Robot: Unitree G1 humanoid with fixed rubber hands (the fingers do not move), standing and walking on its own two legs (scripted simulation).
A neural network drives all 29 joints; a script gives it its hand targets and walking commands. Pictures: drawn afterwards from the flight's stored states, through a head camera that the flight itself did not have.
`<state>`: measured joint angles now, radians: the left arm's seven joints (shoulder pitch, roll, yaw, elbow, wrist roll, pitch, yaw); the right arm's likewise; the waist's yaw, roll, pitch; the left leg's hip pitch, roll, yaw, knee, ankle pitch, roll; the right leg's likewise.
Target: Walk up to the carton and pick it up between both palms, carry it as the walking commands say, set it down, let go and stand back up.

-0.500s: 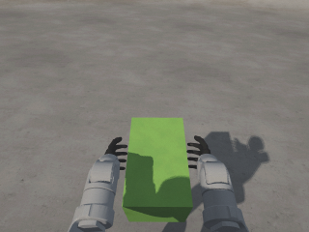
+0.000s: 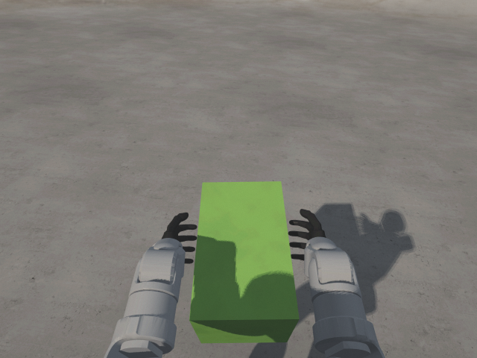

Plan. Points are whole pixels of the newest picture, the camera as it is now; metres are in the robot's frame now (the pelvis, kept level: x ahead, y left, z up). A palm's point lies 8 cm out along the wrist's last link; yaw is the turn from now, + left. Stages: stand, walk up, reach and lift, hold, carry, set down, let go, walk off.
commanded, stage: hold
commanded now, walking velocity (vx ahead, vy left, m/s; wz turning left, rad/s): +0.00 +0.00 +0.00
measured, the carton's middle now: (242, 258) +0.33 +0.00 -0.03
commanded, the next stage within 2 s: carry in 0.70 s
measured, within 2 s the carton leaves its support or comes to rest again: neither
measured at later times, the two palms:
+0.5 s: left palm (170, 250) +0.29 +0.13 +0.05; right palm (316, 248) +0.30 -0.13 +0.06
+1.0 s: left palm (162, 271) +0.25 +0.13 +0.05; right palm (306, 261) +0.28 -0.11 +0.05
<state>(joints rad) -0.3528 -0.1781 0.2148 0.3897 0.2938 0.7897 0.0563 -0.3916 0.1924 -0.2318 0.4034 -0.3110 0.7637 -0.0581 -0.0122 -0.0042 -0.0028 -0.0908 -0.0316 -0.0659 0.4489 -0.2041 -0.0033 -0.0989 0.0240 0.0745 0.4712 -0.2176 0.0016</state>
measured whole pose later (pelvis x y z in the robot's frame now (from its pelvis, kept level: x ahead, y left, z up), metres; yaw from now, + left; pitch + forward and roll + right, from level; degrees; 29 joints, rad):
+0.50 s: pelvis +0.00 +0.00 +0.00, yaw +0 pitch -8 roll +0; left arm -0.33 -0.17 0.18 0.36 0.28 0.80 0.06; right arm -0.36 0.18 -0.21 0.37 -0.29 0.77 -0.06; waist -0.01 0.00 0.00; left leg -0.09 -0.03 -0.06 0.44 -0.20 0.00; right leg -0.10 0.03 0.08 0.46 -0.21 0.00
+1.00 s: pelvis -0.04 -0.01 -0.03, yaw +4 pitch +2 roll -1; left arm -0.33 -0.17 0.07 -0.01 0.12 1.04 0.26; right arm -0.36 0.18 -0.09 0.00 -0.12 1.00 -0.30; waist 0.00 0.03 -0.03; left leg -0.52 -0.05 -0.12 0.73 -0.26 -0.02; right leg -0.48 0.02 0.00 0.70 -0.25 -0.01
